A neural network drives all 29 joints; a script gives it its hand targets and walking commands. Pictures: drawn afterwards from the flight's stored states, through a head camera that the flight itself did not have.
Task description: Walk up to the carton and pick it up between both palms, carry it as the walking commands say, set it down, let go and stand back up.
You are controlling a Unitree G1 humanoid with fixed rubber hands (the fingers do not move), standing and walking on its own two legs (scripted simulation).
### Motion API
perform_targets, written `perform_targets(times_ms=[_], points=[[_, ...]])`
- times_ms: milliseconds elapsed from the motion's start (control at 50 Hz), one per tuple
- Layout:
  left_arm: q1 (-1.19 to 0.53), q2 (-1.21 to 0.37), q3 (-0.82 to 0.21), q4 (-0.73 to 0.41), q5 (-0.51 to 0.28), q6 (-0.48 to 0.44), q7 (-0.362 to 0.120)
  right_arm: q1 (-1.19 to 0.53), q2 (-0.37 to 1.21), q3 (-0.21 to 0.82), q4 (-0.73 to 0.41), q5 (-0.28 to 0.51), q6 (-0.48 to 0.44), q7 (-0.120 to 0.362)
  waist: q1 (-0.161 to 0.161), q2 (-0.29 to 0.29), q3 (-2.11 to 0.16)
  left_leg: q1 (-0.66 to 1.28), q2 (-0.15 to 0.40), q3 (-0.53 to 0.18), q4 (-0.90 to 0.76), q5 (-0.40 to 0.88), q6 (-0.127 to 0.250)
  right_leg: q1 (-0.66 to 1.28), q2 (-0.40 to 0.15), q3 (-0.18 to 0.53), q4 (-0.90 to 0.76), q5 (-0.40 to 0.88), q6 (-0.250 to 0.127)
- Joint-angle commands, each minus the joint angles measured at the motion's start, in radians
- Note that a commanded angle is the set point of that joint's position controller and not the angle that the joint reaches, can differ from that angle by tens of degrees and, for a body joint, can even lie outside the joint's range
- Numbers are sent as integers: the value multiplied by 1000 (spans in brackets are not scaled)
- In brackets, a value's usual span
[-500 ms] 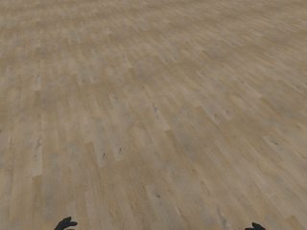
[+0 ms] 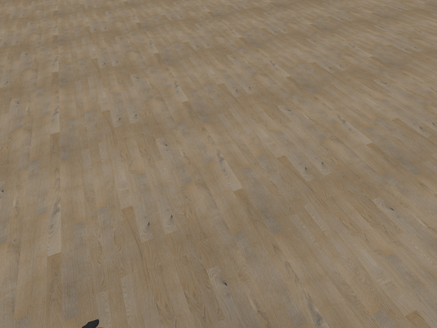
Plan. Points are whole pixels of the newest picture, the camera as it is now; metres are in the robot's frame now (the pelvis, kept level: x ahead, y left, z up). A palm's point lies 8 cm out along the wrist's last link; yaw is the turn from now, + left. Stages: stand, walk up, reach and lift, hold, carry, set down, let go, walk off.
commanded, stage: stand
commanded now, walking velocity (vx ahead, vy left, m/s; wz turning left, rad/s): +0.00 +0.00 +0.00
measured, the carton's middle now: out of the picture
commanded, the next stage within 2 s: walk up in 0.26 s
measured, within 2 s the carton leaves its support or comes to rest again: neither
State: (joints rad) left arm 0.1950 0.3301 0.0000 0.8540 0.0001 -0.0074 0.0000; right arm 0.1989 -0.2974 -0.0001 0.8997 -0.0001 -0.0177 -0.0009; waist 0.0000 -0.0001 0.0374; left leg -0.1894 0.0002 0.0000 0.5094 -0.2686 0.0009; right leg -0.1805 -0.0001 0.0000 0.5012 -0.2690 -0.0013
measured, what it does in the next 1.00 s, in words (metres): lifts its left foot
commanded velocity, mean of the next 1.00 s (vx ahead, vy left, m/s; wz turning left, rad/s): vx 0.01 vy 0.00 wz -0.28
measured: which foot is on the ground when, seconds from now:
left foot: down 0.00-0.76, up 0.78-1.00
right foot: down 0.00-1.00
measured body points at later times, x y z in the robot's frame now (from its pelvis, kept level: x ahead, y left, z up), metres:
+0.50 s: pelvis -0.01 +0.00 +0.00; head -0.01 +0.00 +0.45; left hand +0.09 +0.29 -0.12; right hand +0.08 -0.28 -0.13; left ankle +0.01 +0.12 -0.74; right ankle +0.00 -0.12 -0.74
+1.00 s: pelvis -0.07 -0.06 +0.00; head -0.03 -0.10 +0.45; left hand +0.01 +0.18 -0.13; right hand -0.01 -0.34 -0.15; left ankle -0.06 +0.08 -0.67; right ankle -0.02 -0.14 -0.74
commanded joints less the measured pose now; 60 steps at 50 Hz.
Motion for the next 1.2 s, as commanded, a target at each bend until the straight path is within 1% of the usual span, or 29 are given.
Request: perform_targets(times_ms=[0, 420, 440, 460, 480, 500, 540, 560, 580, 600, 620, 640, 660, 680, 720, 740, 760, 780, 800, 840, 880, 920, 980, 1020, 1080, 1120, 1140, 1160, 1180], points=[[-89, 205, 56, 19, 5, -46, 4, -99, -240, -52, -17, -10, -37, -9, 5, 17, -42, 18, 110, -122, -137, 205, 52, 36, -112, 99, -133, 193, -40], [-92, 210, 52, 78, 3, -41, 4, -94, -241, -49, 39, -10, -32, -10, 4, 21, -29, 36, 117, -123, -182, 199, 43, 58, -119, 102, -179, 188, -36], [-52, 83, 50, 23, 4, -4, 11, -51, -156, -42, 31, -5, 9, -11, -19, 4, -51, 21, 90, -47, -36, -33, 35, -40, -102, 95, -49, 126, -20], [-39, 94, 47, -5, 8, 20, -7, -34, -148, -55, -30, -23, 30, -28, -21, 3, 66, 17, 136, 21, -22, 142, 33, -120, -98, 132, -5, 371, -21], [-37, 109, 52, -26, 10, 32, -10, -14, -160, -63, -38, -21, 44, -39, -23, 5, 40, 24, 157, 20, -1, 191, 41, -148, -99, 137, 24, 401, -19], [-52, 112, 53, -44, 10, 39, -11, 17, -165, -64, -40, -21, 54, -45, -35, 15, -1, 50, 186, -22, -9, 187, 53, -186, -90, 140, 51, 330, -18], [-31, 72, 48, -64, 15, 44, -11, -4, -179, -69, -56, -21, 63, -47, -35, 101, -63, 89, 266, -88, -51, 122, 105, -254, -46, 102, 149, 192, -4], [-32, 57, 49, -64, 15, 45, -11, -10, -184, -68, -60, -23, 66, -48, -33, 150, -66, 78, 324, -141, -95, 125, 141, -276, -16, 72, 244, 44, 4], [-26, 45, 56, -59, 14, 47, -12, -25, -187, -66, -66, -28, 67, -49, -27, 205, -59, 39, 397, -204, -141, 175, 187, -304, 5, 51, 383, -255, 17], [-11, 52, 64, -50, 12, 48, -13, -50, -194, -62, -71, -30, 69, -48, -19, 184, -59, -19, 444, -220, -148, 209, 223, -298, -9, 39, 536, -341, 28], [14, 56, 69, -35, 11, 50, -15, -94, -188, -62, -79, -29, 70, -48, 5, 126, -60, -72, 446, -183, -122, 235, 225, -270, -32, 39, 602, -332, 28], [35, 49, 67, -22, 10, 51, -18, -135, -177, -62, -83, -31, 70, -47, 26, 114, -64, -97, 417, -132, -111, 242, 202, -248, -41, 32, 571, -298, 27], [53, 38, 61, -12, 9, 52, -20, -154, -168, -65, -83, -33, 68, -46, 36, 132, -66, -86, 386, -87, -100, 235, 171, -228, -52, 20, 490, -267, 29], [68, 26, 54, -2, 9, 52, -21, -152, -160, -73, -75, -34, 67, -44, 43, 159, -64, -77, 349, -40, -82, 203, 137, -193, -64, -3, 363, -230, 33], [134, 17, 45, 25, 9, 47, -20, -159, -156, -85, -68, -32, 75, -41, 73, 167, -46, -93, 279, 37, 44, 155, 92, -110, -34, -38, 63, -48, 21], [183, 42, 49, 35, 11, 41, -17, -164, -138, -82, -73, -31, 79, -38, 86, 92, -40, -129, 216, 89, 190, 86, 58, -81, -74, 67, -79, 72, -12], [193, 138, 71, 19, 13, 33, -12, -157, -86, -74, -104, -27, 82, -35, 91, -203, -25, -329, 76, 136, 454, -275, 1, -38, -297, 454, -206, 321, -79], [159, 211, 81, -5, 15, 37, -10, -183, -60, -58, -120, -26, 92, -40, 88, -258, -23, -431, 15, 4, 570, -362, -36, -69, -371, 702, -291, 392, -140], [128, 200, 80, -15, 12, 36, -3, -183, -69, -64, -110, -24, 90, -41, 65, -170, -21, -427, 31, -40, 618, -328, -41, -74, -330, 682, -280, 305, -146], [67, 147, 76, -7, 10, 38, 11, -171, -81, -66, -76, -14, 76, -32, 43, -107, -39, -413, 40, -67, 608, -216, -47, -50, -228, 592, -241, 194, -115], [66, 106, 73, 2, 4, 29, 20, -125, -71, -68, -51, -9, 70, -27, 38, -131, -105, -397, 33, -74, 566, -160, -43, 33, -180, 513, -186, 290, -94], [97, 93, 76, 13, 3, 24, 21, -126, -52, -66, -49, -4, 69, -28, 46, -144, -143, -376, 19, -61, 525, -153, -44, 69, -175, 509, -185, 348, -97], [117, 91, 80, 18, 6, 32, 19, -135, -40, -65, -50, 2, 76, -28, 49, -156, -125, -345, 3, -46, 455, -155, -50, 38, -172, 527, -220, 279, -100], [119, 93, 82, 17, 9, 37, 20, -112, -38, -65, -40, 6, 78, -27, 42, -185, -115, -292, -10, -26, 392, -159, -47, -5, -156, 521, -250, 219, -87], [113, 94, 85, 12, 13, 45, 22, -43, -37, -64, -23, 14, 80, -27, 20, -261, -109, -125, -39, 32, 206, -187, -28, -95, -106, 476, -306, 190, -30], [101, 96, 90, 9, 14, 49, 23, 37, -40, -59, 0, 21, 77, -30, -10, -316, -116, 53, -50, 73, 10, -185, -1, -164, -64, 422, -330, 185, 29], [93, 98, 90, 10, 9, 50, 23, 92, -44, -57, 21, 22, 74, -34, -39, -314, -131, 174, -54, 112, -124, -115, 9, -205, -29, 373, -322, 154, 72], [91, 85, 85, 6, 5, 46, 23, 163, -72, -64, 49, 20, 70, -40, -82, -273, -148, 342, -6, 128, -223, -25, 27, -299, 23, 304, -290, 78, 132], [111, 38, 70, -2, 8, 40, 21, 181, -140, -73, 61, 10, 72, -44, -98, -90, -144, 437, 137, 11, -309, -56, 66, -417, 114, 199, -169, -65, 185]])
